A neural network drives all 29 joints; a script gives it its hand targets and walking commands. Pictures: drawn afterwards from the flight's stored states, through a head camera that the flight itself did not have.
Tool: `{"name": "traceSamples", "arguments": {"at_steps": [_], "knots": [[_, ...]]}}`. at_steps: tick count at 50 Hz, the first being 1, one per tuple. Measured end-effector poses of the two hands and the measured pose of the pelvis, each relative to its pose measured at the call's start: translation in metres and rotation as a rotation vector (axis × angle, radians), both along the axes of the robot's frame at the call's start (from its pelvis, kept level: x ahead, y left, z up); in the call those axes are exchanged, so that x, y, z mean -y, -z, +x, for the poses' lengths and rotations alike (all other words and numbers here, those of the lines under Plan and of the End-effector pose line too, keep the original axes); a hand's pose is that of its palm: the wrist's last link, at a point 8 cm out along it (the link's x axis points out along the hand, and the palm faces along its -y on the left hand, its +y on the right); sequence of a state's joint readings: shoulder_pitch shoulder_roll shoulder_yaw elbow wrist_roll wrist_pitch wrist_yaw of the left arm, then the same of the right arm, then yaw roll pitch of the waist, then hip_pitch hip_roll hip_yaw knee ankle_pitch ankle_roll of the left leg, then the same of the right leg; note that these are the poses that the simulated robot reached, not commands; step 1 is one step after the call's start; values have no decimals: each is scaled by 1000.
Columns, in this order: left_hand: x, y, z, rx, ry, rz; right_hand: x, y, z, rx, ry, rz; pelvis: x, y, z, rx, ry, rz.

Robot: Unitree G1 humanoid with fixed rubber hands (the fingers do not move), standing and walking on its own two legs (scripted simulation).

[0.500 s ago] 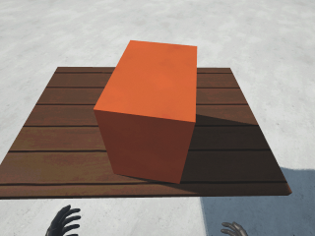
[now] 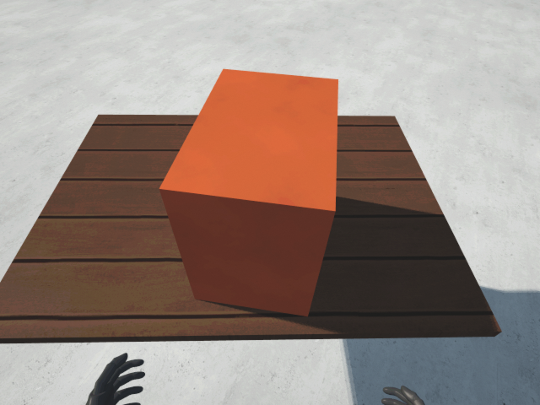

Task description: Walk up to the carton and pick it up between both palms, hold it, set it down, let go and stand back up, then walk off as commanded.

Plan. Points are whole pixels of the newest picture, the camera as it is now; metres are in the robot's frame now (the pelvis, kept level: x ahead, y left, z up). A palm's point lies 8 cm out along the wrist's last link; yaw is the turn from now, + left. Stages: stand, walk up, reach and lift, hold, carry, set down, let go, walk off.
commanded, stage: stand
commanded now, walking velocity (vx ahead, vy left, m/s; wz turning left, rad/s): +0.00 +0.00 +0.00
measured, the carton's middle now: (265, 191) +0.46 +0.04 +0.07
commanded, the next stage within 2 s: walk off in 0.40 s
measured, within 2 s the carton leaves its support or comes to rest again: neither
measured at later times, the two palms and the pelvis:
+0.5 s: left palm out of the picture +0.08 +0.30 -0.11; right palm out of the picture +0.11 -0.24 -0.10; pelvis +0.01 +0.02 +0.00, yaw +0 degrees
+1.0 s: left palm out of the picture -0.05 +0.27 -0.11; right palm out of the picture +0.01 -0.33 -0.16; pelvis -0.10 -0.05 -0.04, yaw +1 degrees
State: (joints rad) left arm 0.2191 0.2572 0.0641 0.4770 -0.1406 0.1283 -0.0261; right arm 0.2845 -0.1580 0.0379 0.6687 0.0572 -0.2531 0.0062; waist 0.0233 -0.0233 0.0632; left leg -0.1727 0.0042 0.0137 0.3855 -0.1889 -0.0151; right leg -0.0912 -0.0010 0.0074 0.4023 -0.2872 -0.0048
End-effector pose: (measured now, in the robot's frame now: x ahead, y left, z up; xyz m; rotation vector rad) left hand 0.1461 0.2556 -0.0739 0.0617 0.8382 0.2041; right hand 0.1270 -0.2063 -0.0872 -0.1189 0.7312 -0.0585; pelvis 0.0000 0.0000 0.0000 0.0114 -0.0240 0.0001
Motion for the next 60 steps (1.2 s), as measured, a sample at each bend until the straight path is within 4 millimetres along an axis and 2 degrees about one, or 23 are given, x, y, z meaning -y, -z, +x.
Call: {"name": "traceSamples", "arguments": {"at_steps": [4,9,13,21,32,37,41,45,48,53,56,60], "knots": [[-7,3,-5,-10,23,45,8,6,-5,-76,-25,-46,-3,1,1,1,1,-7],[-25,15,-25,-79,28,81,27,12,-14,-195,-23,-122,-12,3,4,4,1,-18],[-37,26,-41,-147,18,86,35,11,-15,-228,-23,-163,-18,4,6,1,1,-25],[-45,37,-63,-227,-1,84,35,10,-15,-237,-21,-175,-21,4,7,4,1,-29],[-47,39,-72,-238,-7,90,37,13,-26,-251,-19,-175,-20,5,-2,9,1,-29],[-51,38,-81,-235,0,133,47,24,-52,-303,-20,-179,-14,10,-23,32,-1,-21],[-46,35,-100,-244,1,173,63,35,-76,-331,-14,-174,0,15,-43,50,1,-1],[-33,35,-132,-262,-7,215,86,51,-97,-330,-18,-160,22,25,-65,60,3,29],[-19,39,-167,-286,-26,243,109,70,-111,-332,-24,-155,39,38,-85,81,-3,42],[-5,27,-226,-330,-71,268,131,76,-137,-350,-27,-151,53,35,-112,110,-12,62],[-1,23,-244,-343,-74,284,142,78,-157,-368,-23,-158,58,35,-129,100,-9,71],[1,26,-250,-315,-70,288,150,82,-182,-397,-38,-180,61,38,-156,72,-22,68]]}}
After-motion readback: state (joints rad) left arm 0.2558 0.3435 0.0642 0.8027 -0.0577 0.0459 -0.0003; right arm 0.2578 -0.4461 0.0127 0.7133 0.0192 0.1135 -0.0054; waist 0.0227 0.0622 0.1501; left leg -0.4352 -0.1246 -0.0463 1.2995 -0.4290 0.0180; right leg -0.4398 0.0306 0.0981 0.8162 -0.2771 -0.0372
